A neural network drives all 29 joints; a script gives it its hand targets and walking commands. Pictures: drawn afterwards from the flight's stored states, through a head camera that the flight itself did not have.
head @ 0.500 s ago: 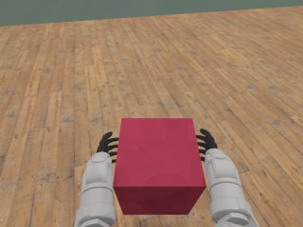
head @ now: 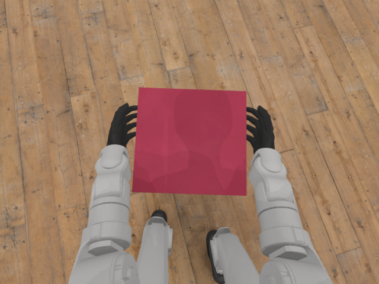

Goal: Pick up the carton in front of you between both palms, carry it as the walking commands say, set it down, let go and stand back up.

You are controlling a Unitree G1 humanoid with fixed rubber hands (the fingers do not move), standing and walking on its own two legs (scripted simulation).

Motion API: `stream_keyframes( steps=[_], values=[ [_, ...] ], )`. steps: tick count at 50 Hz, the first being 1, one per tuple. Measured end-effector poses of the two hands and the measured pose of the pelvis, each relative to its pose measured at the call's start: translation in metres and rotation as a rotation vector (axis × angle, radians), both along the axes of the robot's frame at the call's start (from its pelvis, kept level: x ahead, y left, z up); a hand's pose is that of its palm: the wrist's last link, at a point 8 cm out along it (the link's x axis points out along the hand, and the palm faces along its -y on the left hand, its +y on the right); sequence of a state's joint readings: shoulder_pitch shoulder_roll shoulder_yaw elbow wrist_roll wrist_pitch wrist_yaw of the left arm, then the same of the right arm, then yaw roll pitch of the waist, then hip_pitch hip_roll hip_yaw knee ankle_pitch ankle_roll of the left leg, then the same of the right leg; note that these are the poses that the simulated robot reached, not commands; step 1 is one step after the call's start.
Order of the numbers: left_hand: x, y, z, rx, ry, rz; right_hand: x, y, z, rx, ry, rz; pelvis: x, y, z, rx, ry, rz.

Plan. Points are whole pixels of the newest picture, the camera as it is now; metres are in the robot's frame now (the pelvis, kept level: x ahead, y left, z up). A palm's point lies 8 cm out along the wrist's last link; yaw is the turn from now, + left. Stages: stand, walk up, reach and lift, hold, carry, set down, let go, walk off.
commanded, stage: set down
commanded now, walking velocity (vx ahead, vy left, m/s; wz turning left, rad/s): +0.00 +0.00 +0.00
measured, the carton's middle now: (189, 147) +0.41 +0.03 -0.16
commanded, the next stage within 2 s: none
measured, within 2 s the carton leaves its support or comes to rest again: rests again in 1.72 s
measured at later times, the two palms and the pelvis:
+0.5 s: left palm (129, 141) +0.43 +0.19 -0.24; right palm (239, 140) +0.44 -0.11 -0.22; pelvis -0.03 +0.01 -0.14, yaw -3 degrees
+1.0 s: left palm (136, 144) +0.46 +0.20 -0.39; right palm (223, 144) +0.47 -0.10 -0.38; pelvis -0.05 +0.00 -0.24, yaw -5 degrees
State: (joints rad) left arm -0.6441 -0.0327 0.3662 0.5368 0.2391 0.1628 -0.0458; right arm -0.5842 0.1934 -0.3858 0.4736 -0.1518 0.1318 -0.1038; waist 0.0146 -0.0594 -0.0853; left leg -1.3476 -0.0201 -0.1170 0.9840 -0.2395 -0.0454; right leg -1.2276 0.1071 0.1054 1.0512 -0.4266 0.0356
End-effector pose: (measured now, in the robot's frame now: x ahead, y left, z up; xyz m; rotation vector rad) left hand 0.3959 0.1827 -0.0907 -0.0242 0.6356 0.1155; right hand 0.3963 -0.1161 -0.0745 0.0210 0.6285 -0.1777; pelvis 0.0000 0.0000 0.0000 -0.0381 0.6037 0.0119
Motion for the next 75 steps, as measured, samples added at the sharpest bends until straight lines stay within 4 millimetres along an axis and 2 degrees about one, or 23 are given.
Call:
stream_keyframes(
  steps=[10,28,45,55,61,67,75],
  values=[
    [0.02,0.008,-0.045,-0.008,0.023,0.018,0.023,0.009,-0.046,-0.001,0.021,0.008,-0.017,0.009,-0.057,-0.017,0.096,-0.001],
    [0.043,0.008,-0.165,0.011,0.054,0.012,0.051,0.009,-0.162,-0.018,0.049,0.028,-0.034,0.013,-0.151,-0.042,0.219,-0.018],
    [0.06,0.015,-0.266,0.044,0.086,0.014,0.069,0.014,-0.272,-0.008,0.081,0.051,-0.048,0.004,-0.222,-0.028,0.246,-0.055],
    [0.069,0.02,-0.328,0.059,0.114,0.004,0.078,0.019,-0.335,-0.005,0.108,0.059,-0.054,0.005,-0.259,-0.021,0.199,-0.084],
    [0.074,0.017,-0.344,0.069,0.128,-0.001,0.08,0.015,-0.357,0.002,0.117,0.058,-0.052,0.008,-0.271,-0.004,0.171,-0.107],
    [0.077,0.016,-0.349,0.069,0.124,0.008,0.084,0.014,-0.365,0.005,0.107,0.066,-0.051,0.007,-0.28,0.01,0.166,-0.121],
    [0.068,0.017,-0.36,0.062,0.154,0.002,0.08,0.013,-0.373,-0.003,0.129,0.093,-0.053,0.003,-0.284,0.023,0.152,-0.126]
  ],
)
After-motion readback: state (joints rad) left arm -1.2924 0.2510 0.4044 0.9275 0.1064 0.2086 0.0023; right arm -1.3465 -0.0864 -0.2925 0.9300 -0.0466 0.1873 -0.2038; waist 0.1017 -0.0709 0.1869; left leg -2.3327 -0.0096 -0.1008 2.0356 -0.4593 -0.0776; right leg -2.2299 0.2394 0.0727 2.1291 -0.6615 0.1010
